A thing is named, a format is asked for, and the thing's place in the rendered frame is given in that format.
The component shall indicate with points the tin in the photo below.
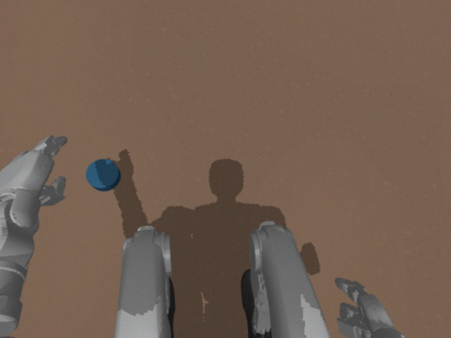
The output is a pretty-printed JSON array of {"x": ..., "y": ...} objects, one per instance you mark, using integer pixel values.
[{"x": 103, "y": 175}]

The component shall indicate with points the left robot arm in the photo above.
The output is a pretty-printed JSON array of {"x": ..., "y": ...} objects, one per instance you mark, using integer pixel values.
[{"x": 19, "y": 222}]

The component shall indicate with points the right robot hand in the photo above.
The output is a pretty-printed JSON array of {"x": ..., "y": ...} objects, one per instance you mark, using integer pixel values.
[{"x": 362, "y": 321}]

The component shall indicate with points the left robot hand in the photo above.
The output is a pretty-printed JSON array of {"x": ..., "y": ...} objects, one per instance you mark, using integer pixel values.
[{"x": 30, "y": 171}]

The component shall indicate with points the right robot foot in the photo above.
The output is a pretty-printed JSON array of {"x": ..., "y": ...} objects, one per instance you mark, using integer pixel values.
[{"x": 248, "y": 305}]

